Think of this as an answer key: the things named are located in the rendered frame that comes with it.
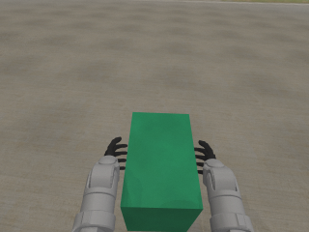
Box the carton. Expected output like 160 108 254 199
120 112 204 232

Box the robot right hand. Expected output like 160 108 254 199
194 140 216 175

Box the robot left hand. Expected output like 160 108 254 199
104 136 127 170

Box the robot right forearm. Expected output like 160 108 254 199
203 159 255 232

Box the robot left forearm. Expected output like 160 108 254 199
71 155 120 232

